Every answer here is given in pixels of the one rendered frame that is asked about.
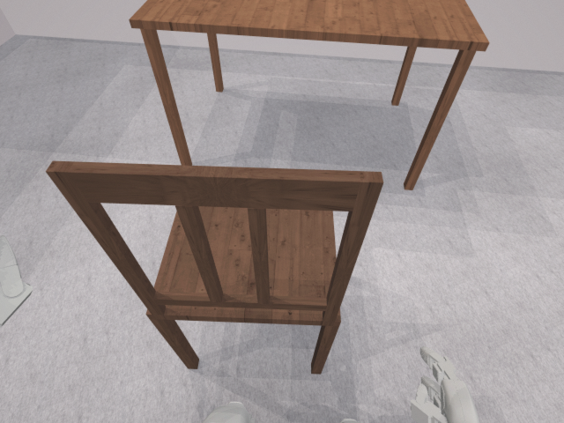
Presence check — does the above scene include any right robot hand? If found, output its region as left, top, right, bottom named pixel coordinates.
left=411, top=346, right=479, bottom=423

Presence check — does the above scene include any left robot thigh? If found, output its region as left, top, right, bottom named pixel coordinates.
left=203, top=405, right=256, bottom=423

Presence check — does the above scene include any left robot hand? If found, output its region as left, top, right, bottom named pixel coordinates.
left=0, top=235, right=33, bottom=327

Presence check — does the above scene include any chair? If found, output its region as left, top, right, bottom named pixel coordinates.
left=46, top=161, right=383, bottom=375

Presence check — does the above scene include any table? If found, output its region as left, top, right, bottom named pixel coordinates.
left=129, top=0, right=490, bottom=190

